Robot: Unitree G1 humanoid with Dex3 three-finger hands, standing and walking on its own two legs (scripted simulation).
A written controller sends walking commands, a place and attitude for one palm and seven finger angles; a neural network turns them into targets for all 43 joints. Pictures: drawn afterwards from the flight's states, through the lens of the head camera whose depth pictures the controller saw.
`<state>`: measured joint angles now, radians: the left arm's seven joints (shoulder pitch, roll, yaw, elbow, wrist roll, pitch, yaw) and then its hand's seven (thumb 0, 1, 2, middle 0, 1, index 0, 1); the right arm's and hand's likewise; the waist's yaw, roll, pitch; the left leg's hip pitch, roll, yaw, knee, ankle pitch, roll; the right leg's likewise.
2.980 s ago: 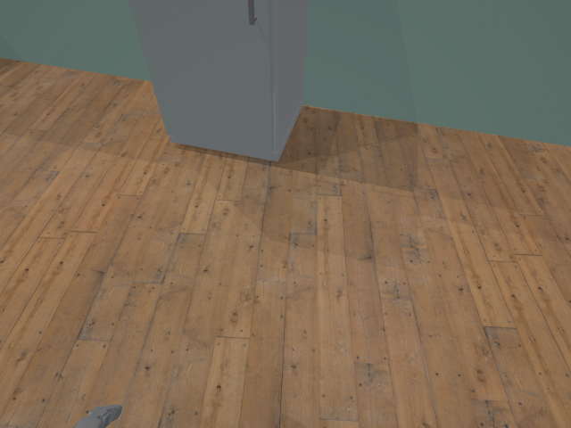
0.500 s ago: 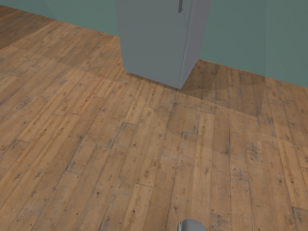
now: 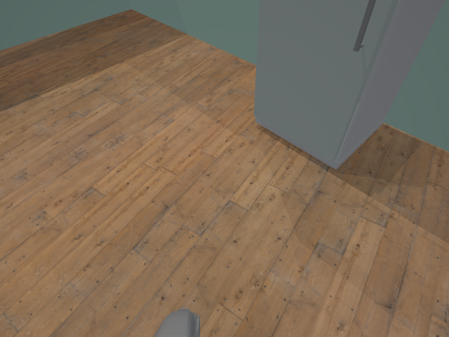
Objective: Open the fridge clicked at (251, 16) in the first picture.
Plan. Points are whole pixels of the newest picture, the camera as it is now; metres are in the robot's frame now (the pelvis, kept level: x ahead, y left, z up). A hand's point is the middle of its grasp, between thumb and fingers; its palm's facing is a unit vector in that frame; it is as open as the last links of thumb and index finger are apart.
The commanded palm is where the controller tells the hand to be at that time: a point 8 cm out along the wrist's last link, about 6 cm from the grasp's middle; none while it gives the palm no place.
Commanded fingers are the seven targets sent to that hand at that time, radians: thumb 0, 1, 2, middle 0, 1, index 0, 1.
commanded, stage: walk to a spot facing it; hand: right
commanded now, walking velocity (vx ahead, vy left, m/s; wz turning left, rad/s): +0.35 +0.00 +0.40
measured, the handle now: (374, 1) +1.16 -0.47 +0.13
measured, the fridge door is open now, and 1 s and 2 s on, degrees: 0 0 0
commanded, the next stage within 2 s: turn to face it in 1.40 s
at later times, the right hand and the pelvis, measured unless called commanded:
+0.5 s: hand (290, 262) +0.33 -0.13 -0.17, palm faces -0.13 +0.97 -0.21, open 7.1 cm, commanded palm none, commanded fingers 0.00 -0.90 -0.90 0.20 0.30 0.20 0.30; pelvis +0.21 +0.05 -0.01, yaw +10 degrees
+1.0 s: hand (290, 206) +0.49 -0.15 -0.18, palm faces -0.23 +0.96 -0.14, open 7.4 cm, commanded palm none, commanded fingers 0.00 -0.90 -0.90 0.20 0.30 0.20 0.30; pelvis +0.42 +0.02 +0.00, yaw +18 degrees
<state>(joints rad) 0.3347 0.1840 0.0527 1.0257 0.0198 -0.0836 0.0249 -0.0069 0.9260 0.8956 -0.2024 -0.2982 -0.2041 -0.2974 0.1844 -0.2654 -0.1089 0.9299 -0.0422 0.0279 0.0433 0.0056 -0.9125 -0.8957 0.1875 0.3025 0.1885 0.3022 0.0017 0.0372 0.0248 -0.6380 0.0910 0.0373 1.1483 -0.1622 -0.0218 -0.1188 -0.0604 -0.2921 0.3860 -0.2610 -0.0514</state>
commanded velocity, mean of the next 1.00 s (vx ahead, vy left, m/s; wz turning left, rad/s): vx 0.37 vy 0.00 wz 0.24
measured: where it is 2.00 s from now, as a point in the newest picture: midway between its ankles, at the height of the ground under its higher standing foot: (204, 228)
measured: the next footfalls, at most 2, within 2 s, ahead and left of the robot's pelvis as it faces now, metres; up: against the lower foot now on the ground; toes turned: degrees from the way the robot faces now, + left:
left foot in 0.30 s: +0.25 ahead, +0.14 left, +0.00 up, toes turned +16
right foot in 0.70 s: +0.43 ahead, -0.08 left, +0.00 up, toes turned +1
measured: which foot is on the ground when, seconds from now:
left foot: up 0.00-0.28, down 0.30-0.72, up 0.74-1.00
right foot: down 0.00-0.30, up 0.32-0.68, down 0.70-1.00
